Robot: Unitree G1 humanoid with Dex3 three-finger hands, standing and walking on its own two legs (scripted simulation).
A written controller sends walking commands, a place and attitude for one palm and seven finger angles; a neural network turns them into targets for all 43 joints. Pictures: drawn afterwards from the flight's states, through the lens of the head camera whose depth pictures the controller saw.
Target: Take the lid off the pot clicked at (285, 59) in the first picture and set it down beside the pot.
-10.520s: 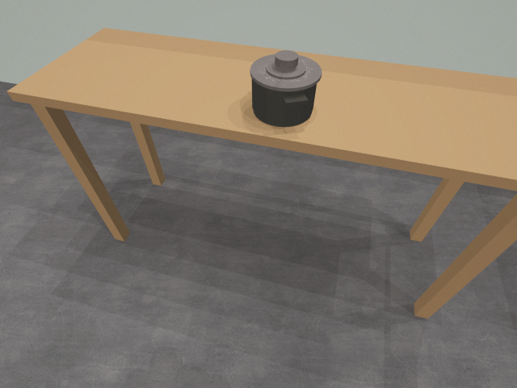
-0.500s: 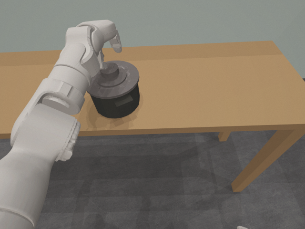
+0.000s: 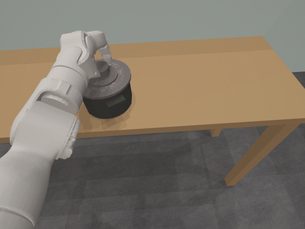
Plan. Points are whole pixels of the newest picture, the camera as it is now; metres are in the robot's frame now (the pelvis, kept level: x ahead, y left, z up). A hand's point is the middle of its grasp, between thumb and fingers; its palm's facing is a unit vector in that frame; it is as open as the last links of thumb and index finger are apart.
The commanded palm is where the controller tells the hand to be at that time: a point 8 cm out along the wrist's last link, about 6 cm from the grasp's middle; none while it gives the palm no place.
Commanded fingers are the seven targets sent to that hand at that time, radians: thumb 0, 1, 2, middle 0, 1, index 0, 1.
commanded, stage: lower the open fingers around the knob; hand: left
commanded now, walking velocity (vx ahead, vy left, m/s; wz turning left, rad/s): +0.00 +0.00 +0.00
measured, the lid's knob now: (99, 69) +0.52 +0.12 +0.14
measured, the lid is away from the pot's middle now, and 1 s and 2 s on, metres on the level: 0.00 0.00 0.01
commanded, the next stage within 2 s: close the fingers and squeeze the knob in 1.10 s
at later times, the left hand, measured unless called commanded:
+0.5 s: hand (95, 66) +0.50 +0.12 +0.17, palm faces -0.43 -0.07 -0.90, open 10.2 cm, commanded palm +0.50 +0.12 +0.22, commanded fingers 0.00 -0.36 1.52 -0.83 -0.08 -0.83 -0.08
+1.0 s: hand (95, 67) +0.50 +0.12 +0.17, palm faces -0.43 -0.09 -0.90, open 10.3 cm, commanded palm +0.50 +0.12 +0.21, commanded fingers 0.00 -0.36 1.52 -0.83 -0.08 -0.83 -0.08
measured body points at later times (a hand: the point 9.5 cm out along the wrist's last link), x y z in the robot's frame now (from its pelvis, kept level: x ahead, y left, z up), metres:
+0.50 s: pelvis +0.01 +0.00 +0.00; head +0.06 -0.01 +0.44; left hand +0.52 +0.12 +0.22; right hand +0.02 -0.27 -0.14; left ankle -0.03 +0.09 -0.74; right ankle +0.00 -0.15 -0.74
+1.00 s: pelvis +0.00 +0.00 +0.00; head +0.05 -0.02 +0.44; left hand +0.51 +0.12 +0.22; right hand +0.03 -0.28 -0.14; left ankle -0.03 +0.09 -0.74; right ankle +0.00 -0.15 -0.74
